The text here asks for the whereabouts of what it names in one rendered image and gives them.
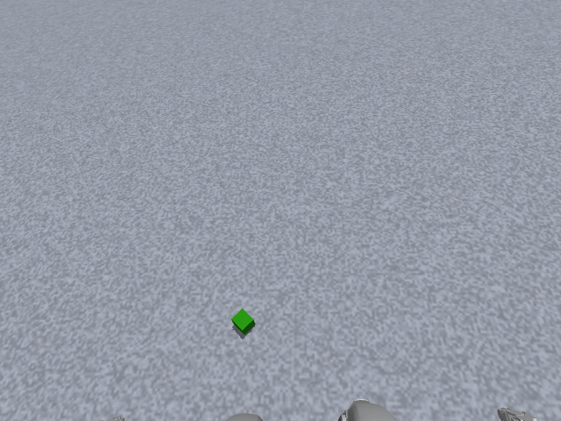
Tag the small box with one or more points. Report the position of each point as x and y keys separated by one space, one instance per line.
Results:
x=243 y=321

